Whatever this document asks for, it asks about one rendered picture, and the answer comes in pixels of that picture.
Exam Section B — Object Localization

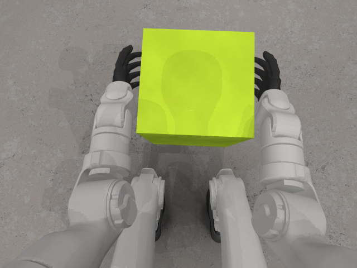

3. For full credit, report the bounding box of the carton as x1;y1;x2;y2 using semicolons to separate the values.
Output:
136;28;254;147

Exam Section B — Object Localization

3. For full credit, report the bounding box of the robot right foot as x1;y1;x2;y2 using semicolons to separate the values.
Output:
206;189;221;243

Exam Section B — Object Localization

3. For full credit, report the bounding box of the robot right forearm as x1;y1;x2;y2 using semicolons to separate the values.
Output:
255;89;322;207

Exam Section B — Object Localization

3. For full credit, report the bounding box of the robot left upper arm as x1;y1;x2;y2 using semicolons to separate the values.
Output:
1;179;137;268

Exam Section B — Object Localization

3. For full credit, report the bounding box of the robot left hand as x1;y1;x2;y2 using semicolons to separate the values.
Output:
112;45;142;90

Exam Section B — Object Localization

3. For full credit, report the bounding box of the robot left forearm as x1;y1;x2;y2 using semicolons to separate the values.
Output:
67;81;136;217

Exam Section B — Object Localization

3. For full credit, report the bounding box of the robot right hand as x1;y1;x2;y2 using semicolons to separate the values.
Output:
254;51;281;101

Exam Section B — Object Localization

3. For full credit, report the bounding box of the robot left thigh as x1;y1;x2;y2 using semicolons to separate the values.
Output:
110;174;165;268

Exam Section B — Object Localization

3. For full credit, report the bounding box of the robot right upper arm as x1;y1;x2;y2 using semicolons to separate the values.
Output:
251;189;357;268

